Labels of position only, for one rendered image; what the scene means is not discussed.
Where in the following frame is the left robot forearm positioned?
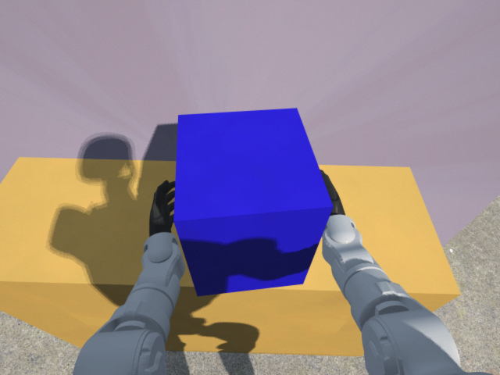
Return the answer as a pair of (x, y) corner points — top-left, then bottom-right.
(73, 232), (185, 375)

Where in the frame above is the robot right hand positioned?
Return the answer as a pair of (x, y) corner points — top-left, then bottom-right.
(320, 170), (345, 216)

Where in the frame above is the right robot forearm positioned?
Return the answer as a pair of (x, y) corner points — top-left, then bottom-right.
(322, 214), (460, 365)

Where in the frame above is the robot left hand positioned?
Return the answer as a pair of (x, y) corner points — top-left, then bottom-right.
(149, 180), (175, 237)

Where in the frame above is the pedestal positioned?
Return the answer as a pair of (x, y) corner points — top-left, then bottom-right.
(0, 157), (461, 356)

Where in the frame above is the robot left upper arm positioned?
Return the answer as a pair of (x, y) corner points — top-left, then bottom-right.
(75, 329), (167, 375)

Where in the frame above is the robot right upper arm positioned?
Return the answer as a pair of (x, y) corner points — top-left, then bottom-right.
(362, 309), (493, 375)

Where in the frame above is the carton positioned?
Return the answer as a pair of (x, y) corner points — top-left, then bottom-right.
(173, 108), (333, 296)

